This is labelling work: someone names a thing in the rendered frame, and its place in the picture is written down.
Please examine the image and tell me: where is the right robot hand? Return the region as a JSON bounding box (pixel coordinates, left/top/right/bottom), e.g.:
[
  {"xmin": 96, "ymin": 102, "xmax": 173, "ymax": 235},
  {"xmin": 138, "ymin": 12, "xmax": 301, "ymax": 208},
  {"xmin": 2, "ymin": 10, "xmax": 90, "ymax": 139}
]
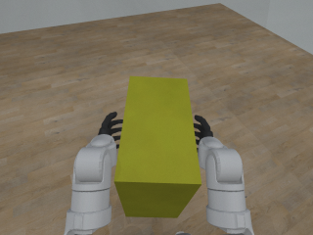
[{"xmin": 193, "ymin": 115, "xmax": 213, "ymax": 152}]

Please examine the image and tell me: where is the left robot hand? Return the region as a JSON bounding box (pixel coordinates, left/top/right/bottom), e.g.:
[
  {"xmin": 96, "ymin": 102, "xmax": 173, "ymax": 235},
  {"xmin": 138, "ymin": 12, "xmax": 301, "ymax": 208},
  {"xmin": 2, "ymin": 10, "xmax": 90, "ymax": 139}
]
[{"xmin": 98, "ymin": 112, "xmax": 123, "ymax": 149}]

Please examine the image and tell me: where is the carton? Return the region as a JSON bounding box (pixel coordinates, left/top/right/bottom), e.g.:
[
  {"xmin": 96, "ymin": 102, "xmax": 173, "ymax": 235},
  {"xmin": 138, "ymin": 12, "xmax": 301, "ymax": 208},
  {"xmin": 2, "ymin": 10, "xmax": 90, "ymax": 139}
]
[{"xmin": 113, "ymin": 75, "xmax": 201, "ymax": 218}]

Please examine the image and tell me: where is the left robot forearm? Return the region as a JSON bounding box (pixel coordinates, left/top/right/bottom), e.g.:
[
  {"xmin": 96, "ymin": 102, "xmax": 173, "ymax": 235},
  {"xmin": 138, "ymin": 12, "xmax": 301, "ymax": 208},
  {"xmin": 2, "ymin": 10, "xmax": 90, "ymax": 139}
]
[{"xmin": 64, "ymin": 134, "xmax": 117, "ymax": 235}]

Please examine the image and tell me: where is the right robot forearm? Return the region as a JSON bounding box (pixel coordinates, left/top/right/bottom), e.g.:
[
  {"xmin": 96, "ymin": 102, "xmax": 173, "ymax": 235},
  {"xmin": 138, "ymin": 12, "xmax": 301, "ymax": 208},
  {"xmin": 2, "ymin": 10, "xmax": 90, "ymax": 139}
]
[{"xmin": 198, "ymin": 136, "xmax": 254, "ymax": 235}]

